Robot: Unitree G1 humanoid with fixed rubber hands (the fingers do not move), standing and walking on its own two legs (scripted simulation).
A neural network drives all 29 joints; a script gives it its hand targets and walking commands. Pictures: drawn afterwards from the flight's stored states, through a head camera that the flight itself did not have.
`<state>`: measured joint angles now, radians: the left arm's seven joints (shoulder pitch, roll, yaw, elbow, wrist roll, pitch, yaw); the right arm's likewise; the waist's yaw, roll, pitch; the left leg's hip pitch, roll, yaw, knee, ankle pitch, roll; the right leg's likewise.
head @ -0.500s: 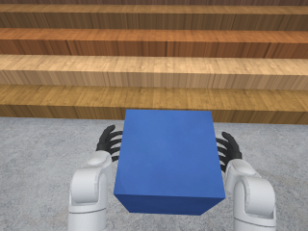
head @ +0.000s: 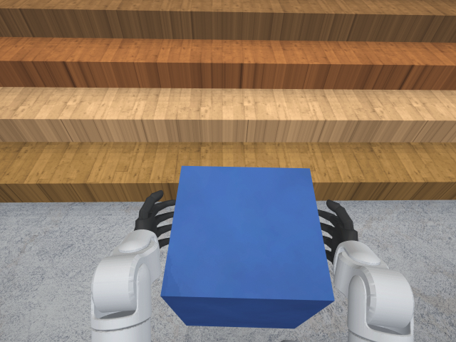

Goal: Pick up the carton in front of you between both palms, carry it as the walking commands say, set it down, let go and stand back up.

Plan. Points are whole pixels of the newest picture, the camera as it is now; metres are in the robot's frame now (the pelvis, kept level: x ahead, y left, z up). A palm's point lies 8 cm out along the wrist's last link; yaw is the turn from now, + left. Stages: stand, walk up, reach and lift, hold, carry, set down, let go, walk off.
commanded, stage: carry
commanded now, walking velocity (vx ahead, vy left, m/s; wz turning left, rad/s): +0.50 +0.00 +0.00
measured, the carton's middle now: (242, 253) +0.27 -0.01 +0.01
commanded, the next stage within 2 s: none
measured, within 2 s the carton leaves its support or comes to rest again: neither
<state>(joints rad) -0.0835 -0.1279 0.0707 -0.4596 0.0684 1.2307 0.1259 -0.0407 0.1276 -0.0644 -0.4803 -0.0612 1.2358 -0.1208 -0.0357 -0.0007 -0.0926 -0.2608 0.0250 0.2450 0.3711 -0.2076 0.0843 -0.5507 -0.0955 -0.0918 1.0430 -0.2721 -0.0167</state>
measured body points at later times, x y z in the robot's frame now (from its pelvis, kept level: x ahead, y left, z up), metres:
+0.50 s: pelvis +0.34 -0.04 +0.00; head +0.36 -0.04 +0.45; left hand +0.59 +0.15 +0.10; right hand +0.62 -0.16 +0.09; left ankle +0.28 +0.10 -0.67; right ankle +0.36 -0.10 -0.75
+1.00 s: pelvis +0.64 +0.04 -0.01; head +0.73 +0.06 +0.43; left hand +1.05 +0.20 +0.11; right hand +1.04 -0.11 +0.11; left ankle +0.67 +0.09 -0.75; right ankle +0.61 -0.09 -0.64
